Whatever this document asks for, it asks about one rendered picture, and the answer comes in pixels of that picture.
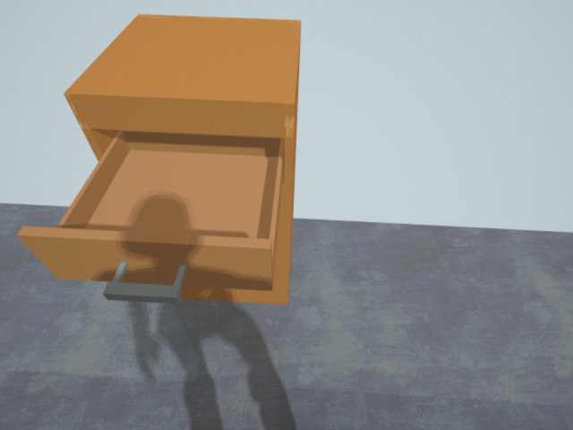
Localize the handle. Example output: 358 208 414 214
103 262 186 304

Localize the drawer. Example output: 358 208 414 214
16 130 285 291

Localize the cabinet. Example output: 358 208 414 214
64 14 301 305

